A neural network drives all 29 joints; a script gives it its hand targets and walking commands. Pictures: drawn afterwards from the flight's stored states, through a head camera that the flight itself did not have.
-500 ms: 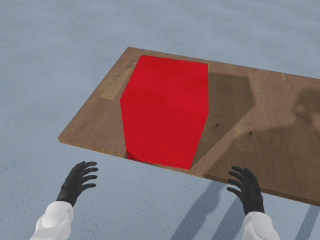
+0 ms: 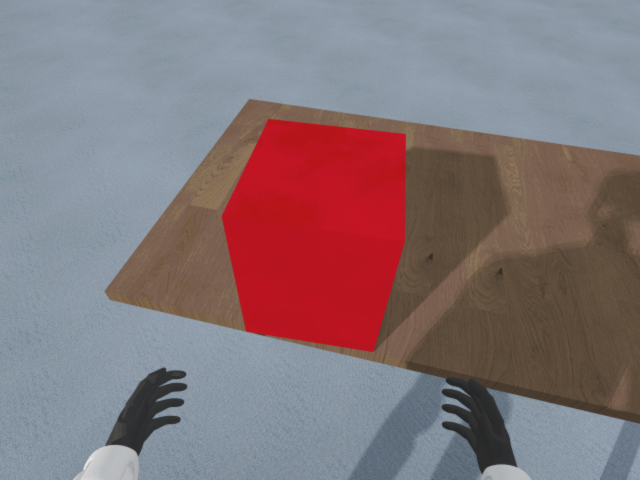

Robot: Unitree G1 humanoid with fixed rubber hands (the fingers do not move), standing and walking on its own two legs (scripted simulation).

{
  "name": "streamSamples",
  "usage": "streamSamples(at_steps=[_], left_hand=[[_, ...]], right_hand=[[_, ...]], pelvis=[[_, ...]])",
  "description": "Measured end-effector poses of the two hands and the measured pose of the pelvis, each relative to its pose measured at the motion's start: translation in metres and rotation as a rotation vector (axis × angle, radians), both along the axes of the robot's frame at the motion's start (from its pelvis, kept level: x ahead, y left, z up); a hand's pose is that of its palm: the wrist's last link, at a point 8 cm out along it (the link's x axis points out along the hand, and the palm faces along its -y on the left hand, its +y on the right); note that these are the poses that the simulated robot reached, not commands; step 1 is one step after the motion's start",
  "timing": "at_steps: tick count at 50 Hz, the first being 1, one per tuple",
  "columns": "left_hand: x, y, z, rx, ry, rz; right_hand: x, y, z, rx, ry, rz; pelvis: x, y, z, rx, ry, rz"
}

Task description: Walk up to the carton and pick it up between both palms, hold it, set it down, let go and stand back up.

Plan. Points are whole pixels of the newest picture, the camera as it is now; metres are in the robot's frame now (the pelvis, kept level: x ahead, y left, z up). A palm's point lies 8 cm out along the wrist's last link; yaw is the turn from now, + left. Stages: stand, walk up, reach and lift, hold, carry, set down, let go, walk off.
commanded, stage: set down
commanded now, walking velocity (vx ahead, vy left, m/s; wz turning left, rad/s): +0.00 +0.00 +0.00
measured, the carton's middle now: (322, 237) +0.45 +0.02 +0.05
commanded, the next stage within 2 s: let go in 0.42 s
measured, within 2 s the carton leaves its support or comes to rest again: neither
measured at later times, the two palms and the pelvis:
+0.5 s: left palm (137, 474) +0.16 +0.23 -0.07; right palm out of the picture +0.15 -0.22 -0.07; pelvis +0.00 +0.00 +0.00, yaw -1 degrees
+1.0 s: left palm out of the picture +0.14 +0.22 -0.08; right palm out of the picture +0.11 -0.24 -0.10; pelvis -0.02 +0.00 +0.00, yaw -1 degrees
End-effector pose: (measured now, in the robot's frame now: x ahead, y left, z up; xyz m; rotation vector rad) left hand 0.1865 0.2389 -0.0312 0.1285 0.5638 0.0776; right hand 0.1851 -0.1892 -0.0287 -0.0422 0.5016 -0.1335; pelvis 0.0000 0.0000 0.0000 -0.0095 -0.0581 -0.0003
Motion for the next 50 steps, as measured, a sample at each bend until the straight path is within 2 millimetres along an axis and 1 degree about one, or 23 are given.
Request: streamSamples(at_steps=[6, 13, 25, 31, 38, 47, 50], left_hand=[[-0.009, 0.003, -0.009, 0.02, 0.054, -0.006], [-0.019, 0.003, -0.02, 0.033, 0.124, 0.003], [-0.03, -0.006, -0.04, 0.038, 0.228, 0.013], [-0.035, -0.01, -0.046, 0.047, 0.259, 0.016], [-0.039, -0.015, -0.05, 0.057, 0.279, 0.021], [-0.04, -0.02, -0.05, 0.062, 0.274, 0.018], [-0.048, -0.017, -0.052, 0.095, 0.259, -0.012]], right_hand=[[-0.012, -0.002, -0.016, -0.012, 0.048, 0.0], [-0.021, -0.013, -0.029, -0.042, 0.096, 0.018], [-0.032, -0.028, -0.044, -0.079, 0.178, 0.041], [-0.042, -0.034, -0.051, -0.088, 0.209, 0.048], [-0.055, -0.039, -0.057, -0.095, 0.235, 0.058], [-0.061, -0.045, -0.057, -0.109, 0.223, 0.063], [-0.073, -0.05, -0.068, -0.111, 0.314, 0.047]], pelvis=[[0.004, 0.002, 0.0, -0.001, -0.007, -0.003], [0.005, 0.004, 0.0, -0.001, -0.006, -0.009], [-0.001, 0.001, 0.0, 0.0, -0.006, -0.016], [-0.006, -0.001, -0.001, 0.001, -0.01, -0.015], [-0.013, -0.004, -0.002, 0.004, -0.011, -0.016], [-0.022, -0.006, -0.003, 0.009, -0.014, -0.019], [-0.023, -0.004, -0.005, 0.003, 0.012, -0.019]])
